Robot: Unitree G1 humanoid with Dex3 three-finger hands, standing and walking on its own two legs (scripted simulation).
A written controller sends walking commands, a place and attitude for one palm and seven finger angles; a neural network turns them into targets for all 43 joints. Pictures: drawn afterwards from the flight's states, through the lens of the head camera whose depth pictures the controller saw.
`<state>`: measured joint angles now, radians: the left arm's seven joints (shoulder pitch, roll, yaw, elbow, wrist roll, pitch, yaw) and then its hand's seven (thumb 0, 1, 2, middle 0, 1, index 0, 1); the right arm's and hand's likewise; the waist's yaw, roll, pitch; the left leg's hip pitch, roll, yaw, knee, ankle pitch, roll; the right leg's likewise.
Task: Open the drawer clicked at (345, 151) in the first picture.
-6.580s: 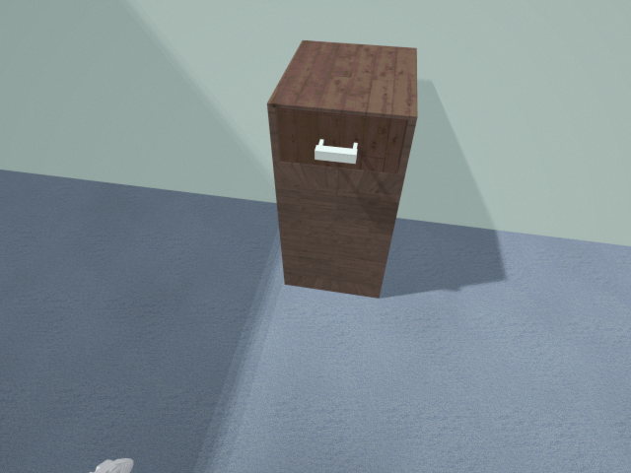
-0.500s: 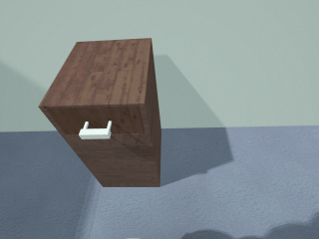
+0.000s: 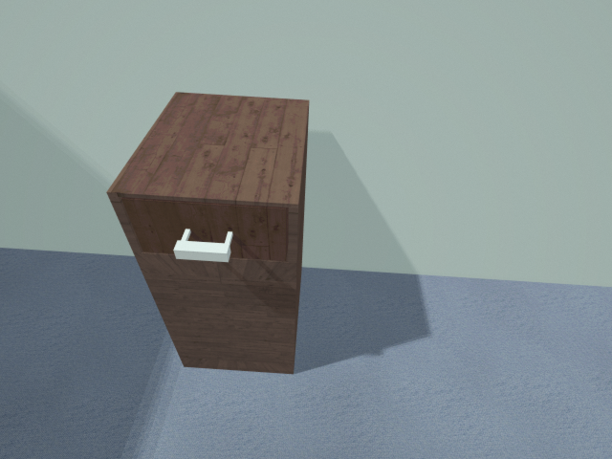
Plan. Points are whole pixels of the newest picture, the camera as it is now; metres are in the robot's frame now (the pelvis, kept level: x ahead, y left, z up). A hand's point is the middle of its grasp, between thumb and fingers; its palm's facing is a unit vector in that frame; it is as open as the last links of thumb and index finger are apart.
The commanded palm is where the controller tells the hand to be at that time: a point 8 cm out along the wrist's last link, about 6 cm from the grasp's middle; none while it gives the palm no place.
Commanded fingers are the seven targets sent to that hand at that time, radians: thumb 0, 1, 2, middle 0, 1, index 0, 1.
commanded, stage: come to a stop and stand still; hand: left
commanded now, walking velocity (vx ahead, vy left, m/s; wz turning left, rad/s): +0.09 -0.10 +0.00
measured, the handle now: (205, 243) +0.54 +0.24 -0.09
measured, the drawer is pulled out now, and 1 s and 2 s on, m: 0.00 0.00 0.00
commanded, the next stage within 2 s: look again from close up in 1.08 s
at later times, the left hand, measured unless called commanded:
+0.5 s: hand out of the picture +0.00 +0.08 -0.18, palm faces +0.07 -0.99 -0.09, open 7.4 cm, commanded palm none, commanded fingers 0.00 0.90 0.90 -0.20 -0.30 -0.20 -0.30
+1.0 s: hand out of the picture +0.01 +0.09 -0.17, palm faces +0.06 -0.98 -0.20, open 7.4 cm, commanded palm none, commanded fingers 0.00 0.90 0.90 -0.20 -0.30 -0.20 -0.30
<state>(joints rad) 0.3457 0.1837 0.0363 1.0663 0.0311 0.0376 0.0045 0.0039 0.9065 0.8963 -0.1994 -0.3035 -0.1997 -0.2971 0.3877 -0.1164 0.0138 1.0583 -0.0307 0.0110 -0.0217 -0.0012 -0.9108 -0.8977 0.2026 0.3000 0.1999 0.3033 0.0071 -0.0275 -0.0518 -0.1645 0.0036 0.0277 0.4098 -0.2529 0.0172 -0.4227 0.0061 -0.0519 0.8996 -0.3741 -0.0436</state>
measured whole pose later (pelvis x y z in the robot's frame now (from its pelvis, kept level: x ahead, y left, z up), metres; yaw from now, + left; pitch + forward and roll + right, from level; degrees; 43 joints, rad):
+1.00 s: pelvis +0.05 -0.07 +0.00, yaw -1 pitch -1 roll +1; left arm 0.38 0.10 -0.01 1.14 0.00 -0.03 0.05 0.00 0.91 0.90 -0.20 -0.30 -0.20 -0.30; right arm 0.33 -0.10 0.03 1.15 -0.01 0.00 -0.05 0.00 -0.91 -0.90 0.20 0.30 0.20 0.30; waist 0.01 0.01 0.01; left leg -0.15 0.05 0.06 0.41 -0.24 -0.04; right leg -0.05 0.09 -0.07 0.37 -0.31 -0.12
